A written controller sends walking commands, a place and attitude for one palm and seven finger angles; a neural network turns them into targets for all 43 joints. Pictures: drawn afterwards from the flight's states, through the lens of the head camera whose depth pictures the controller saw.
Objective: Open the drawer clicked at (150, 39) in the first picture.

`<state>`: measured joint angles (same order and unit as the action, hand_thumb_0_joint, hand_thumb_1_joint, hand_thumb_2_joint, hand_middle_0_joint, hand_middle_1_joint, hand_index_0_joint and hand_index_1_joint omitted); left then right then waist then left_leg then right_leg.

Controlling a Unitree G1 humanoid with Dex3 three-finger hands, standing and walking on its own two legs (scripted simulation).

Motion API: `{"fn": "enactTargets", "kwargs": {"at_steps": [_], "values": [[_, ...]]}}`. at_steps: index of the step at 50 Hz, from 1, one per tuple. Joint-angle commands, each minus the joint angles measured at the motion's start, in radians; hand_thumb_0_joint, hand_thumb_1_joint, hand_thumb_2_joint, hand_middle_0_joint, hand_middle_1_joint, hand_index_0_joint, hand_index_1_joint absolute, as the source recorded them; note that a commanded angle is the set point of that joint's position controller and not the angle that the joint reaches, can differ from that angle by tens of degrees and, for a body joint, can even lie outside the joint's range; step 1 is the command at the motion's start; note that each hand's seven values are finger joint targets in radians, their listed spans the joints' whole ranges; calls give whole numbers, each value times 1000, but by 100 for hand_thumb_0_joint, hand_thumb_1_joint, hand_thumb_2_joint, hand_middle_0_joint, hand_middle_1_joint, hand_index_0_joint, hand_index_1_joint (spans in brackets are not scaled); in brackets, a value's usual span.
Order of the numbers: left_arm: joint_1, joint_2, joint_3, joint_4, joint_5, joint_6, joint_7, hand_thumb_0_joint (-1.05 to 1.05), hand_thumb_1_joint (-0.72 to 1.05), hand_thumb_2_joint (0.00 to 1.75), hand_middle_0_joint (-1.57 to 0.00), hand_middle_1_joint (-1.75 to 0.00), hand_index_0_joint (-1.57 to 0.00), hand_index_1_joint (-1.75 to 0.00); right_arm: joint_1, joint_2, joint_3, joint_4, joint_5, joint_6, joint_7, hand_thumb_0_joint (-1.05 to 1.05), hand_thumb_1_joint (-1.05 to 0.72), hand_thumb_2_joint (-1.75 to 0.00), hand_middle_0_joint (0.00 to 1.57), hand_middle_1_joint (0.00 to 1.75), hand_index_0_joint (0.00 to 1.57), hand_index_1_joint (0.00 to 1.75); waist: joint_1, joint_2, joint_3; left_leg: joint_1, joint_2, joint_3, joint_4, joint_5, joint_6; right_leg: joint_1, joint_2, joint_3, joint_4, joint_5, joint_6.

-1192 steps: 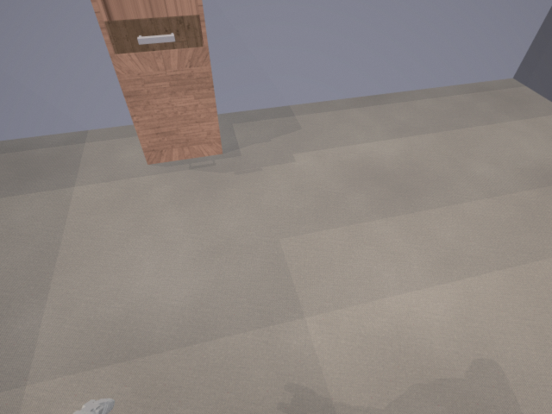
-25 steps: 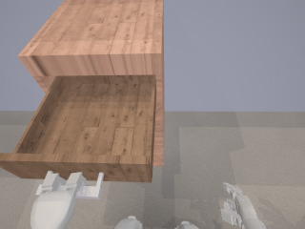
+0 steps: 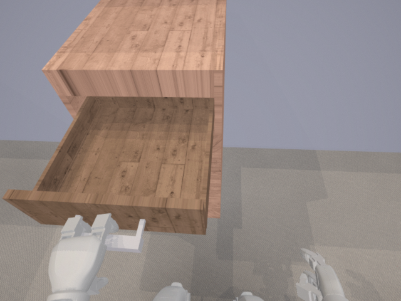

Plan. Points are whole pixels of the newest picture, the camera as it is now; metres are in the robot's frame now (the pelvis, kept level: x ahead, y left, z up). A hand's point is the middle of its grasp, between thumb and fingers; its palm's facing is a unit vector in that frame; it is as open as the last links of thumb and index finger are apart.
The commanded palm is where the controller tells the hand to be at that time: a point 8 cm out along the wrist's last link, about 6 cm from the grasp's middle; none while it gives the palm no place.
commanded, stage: open the thumb to release the handle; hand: left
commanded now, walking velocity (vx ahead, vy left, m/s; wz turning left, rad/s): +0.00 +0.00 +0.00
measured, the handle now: (106, 231) +0.25 +0.22 +0.00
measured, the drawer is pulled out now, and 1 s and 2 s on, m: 0.30 0.30 0.30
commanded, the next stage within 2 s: lift the hand off the handle in 0.06 s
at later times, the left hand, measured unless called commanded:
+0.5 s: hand (95, 259) +0.20 +0.23 -0.02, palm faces +0.01 -0.09 -1.00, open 13.6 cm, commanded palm +0.19 +0.22 +0.04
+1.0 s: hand (93, 255) +0.20 +0.22 +0.01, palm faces -0.03 -0.12 -0.99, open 13.3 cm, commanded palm +0.19 +0.21 +0.07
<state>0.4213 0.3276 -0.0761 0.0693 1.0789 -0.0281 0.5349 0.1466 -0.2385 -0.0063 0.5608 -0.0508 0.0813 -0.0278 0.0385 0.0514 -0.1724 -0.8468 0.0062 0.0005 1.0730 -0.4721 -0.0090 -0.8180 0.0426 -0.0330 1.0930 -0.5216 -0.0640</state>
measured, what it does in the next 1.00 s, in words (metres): stands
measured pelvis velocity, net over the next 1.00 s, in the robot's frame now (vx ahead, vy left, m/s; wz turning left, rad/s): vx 0.01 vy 0.02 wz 0.00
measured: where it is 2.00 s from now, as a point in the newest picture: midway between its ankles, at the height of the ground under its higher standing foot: outside the picture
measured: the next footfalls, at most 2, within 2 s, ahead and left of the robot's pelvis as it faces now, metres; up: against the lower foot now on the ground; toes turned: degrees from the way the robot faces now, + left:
none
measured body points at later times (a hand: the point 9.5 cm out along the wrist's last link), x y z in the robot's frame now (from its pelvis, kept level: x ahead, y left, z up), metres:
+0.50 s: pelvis +0.00 +0.01 +0.00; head +0.05 -0.01 +0.45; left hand +0.19 +0.23 +0.04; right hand +0.20 -0.21 -0.11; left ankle +0.03 +0.13 -0.66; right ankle +0.01 -0.08 -0.66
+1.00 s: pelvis +0.01 +0.02 +0.02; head +0.04 -0.01 +0.47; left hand +0.20 +0.23 +0.06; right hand +0.20 -0.21 -0.08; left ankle +0.03 +0.13 -0.66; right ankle +0.01 -0.08 -0.66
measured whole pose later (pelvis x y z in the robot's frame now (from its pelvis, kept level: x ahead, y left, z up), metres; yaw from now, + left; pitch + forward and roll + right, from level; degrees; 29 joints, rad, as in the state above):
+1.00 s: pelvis +0.01 +0.02 +0.02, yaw +0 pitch +11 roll +0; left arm 0.42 0.32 -0.15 0.03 1.07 0.01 0.48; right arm 0.16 -0.24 -0.01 0.54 -0.05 0.08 0.00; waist 0.04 0.07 -0.14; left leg -0.72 0.00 0.01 0.98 -0.45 0.01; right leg -0.68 0.03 -0.02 0.98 -0.48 -0.04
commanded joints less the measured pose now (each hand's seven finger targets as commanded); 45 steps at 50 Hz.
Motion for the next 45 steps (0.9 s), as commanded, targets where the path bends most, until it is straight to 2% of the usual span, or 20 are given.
{"fn": "enactTargets", "kwargs": {"at_steps": [1, 3, 4, 7, 8, 11, 15, 19, 20, 23, 26, 28, 30, 31, 34, 35, 38, 39, 42, 45], "values": [[-33, 132, 86, -127, -3, -4, 23, 0, -50, 30, -30, -120, -30, -120, -102, -87, -41, -150, -1, -48, -2, 0, -90, -90, 20, 30, 20, 30, -4, -68, -133, 143, -43, 4, -106, 91, 44, 50, -18, 72, -242, 179, 21], [-30, 139, 97, -125, -3, -6, 31, 0, -50, 30, -30, -120, -30, -120, -94, -89, -44, -151, 0, -53, -2, 0, -90, -90, 20, 30, 20, 30, -8, -66, -142, 152, -40, 2, -106, 99, 46, 54, -15, 67, -239, 190, 17], [-24, 135, 93, -128, 2, -7, 34, 0, -50, 30, -30, -120, -30, -120, -100, -89, -43, -150, -3, -50, 1, 0, -90, -90, 20, 30, 20, 30, 2, -57, -159, 156, -42, 6, -105, 105, 44, 50, -16, 67, -232, 190, 18], [-10, 120, 76, -122, 5, -1, 37, 0, -50, 30, -30, -120, -30, -120, -97, -88, -46, -157, 0, -48, 4, 0, -90, -90, 20, 30, 20, 30, -2, -64, -138, 158, -41, 2, -107, 110, 45, 49, -11, 59, -232, 204, 16], [18, 102, 51, -175, -7, 5, 34, 0, -50, 30, -30, -120, -30, -120, -100, -91, -45, -171, -2, -50, 9, 0, -90, -90, 20, 30, 20, 30, 2, -60, -175, 177, -40, 2, -117, 131, 46, 80, -14, 56, -233, 230, 14], [-29, 124, 63, -166, 0, 16, 33, 0, -50, 30, -30, -120, -30, -120, -97, -89, -43, -164, -1, -42, 8, 0, -90, -90, 20, 30, 20, 30, -6, -79, -161, 177, -40, 3, -117, 125, 45, 65, -14, 53, -238, 217, 20], [-90, 96, 28, -131, 16, 20, 32, 0, -50, 30, -30, -120, -30, -120, -94, -87, -42, -157, 1, -46, 4, 0, -90, -90, 20, 30, 20, 30, -22, -71, -116, 178, -35, -3, -122, 95, 49, 30, -13, 40, -247, 171, 18], [-148, 111, 37, -135, 22, 23, 35, 0, -50, 30, -30, -120, -30, -120, -91, -87, -37, -148, -4, -45, 0, 0, -90, -90, 20, 30, 20, 30, -18, -50, -168, 203, -34, -2, -128, 110, 46, 33, -13, 39, -240, 179, 18], [-149, 94, 17, -119, 24, 28, 34, 0, -50, 30, -30, -120, -30, -120, -85, -86, -42, -147, 0, -45, -1, 0, -90, -90, 20, 30, 20, 30, -27, -53, -142, 209, -33, -8, -132, 107, 46, 26, -8, 32, -242, 175, 15], [-193, 93, 11, -116, 23, 35, 36, 0, -50, 30, -30, -120, -30, -120, -82, -89, -41, -141, 1, -46, -1, 0, -90, -90, 20, 30, 20, 30, -35, -57, -154, 222, -29, -10, -140, 107, 47, 24, -8, 28, -251, 165, 15], [-229, 95, -5, -162, 19, 42, 34, 0, -50, 30, -30, -120, -30, -120, -86, -87, -41, -143, 1, -41, -2, 0, -90, -90, 20, 30, 20, 30, -31, -56, -182, 251, -32, -7, -152, 117, 49, 46, -11, 29, -265, 170, 19], [-201, 106, 8, -173, 13, 49, 31, 0, -50, 30, -30, -120, -30, -120, -85, -88, -42, -151, 6, -43, -6, 0, -90, -90, 20, 30, 20, 30, -28, -58, -178, 271, -29, -11, -170, 127, 48, 67, -8, 26, -275, 178, 15], [-217, 87, -20, -189, 5, 52, 21, 0, -50, 30, -30, -120, -30, -120, -90, -84, -40, -154, 9, -42, -8, 0, -90, -90, 20, 30, 20, 30, -31, -55, -152, 278, -31, -11, -182, 116, 50, 71, -8, 22, -288, 162, 16], [-246, 90, -24, -210, 5, 48, 18, 0, -50, 30, -30, -120, -30, -120, -90, -85, -36, -151, 6, -42, -6, 0, -90, -90, 20, 30, 20, 30, -30, -41, -170, 291, -30, -12, -187, 124, 49, 67, -10, 18, -287, 161, 18], [-217, 98, -18, -235, -5, 39, 10, 0, -50, 30, -30, -120, -30, -120, -93, -84, -33, -160, 5, -48, -5, 0, -90, -90, 20, 30, 20, 30, -25, -45, -171, 310, -29, -7, -198, 138, 52, 89, -13, 21, -301, 173, 17], [-198, 99, -11, -222, -8, 38, 8, 0, -50, 30, -30, -120, -30, -120, -90, -82, -37, -160, 8, -49, -8, 0, -90, -90, 20, 30, 20, 30, -28, -57, -135, 307, -28, -11, -204, 130, 52, 92, -9, 21, -310, 170, 15], [-215, 107, -10, -261, -7, 18, 6, 0, -50, 30, -30, -120, -30, -120, -92, -84, -34, -165, 4, -56, -3, 0, -90, -90, 20, 30, 20, 30, -26, -24, -142, 326, -27, -9, -214, 138, 51, 92, -13, 27, -317, 166, 11], [-202, 120, 7, -273, -1, 10, 8, 0, -50, 30, -30, -120, -30, -120, -89, -83, -33, -167, 0, -54, 1, 0, -90, -90, 20, 30, 20, 30, -15, -13, -157, 339, -28, -6, -212, 150, 49, 91, -12, 29, -311, 169, 10], [-191, 101, -10, -294, -3, 0, 8, 0, -50, 30, -30, -120, -30, -120, -90, -80, -37, -168, 1, -57, 8, 0, -90, -90, 20, 30, 20, 30, -21, 12, -133, 350, -28, -6, -218, 156, 47, 93, -10, 28, -316, 176, 6], [-154, 107, 5, -292, -3, 3, 11, 0, -50, 30, -30, -120, -30, -120, -90, -84, -40, -172, 0, -55, 14, 0, -90, -90, 20, 30, 20, 30, -16, 2, -124, 351, -24, -9, -226, 173, 45, 105, -6, 22, -312, 198, 6]]}}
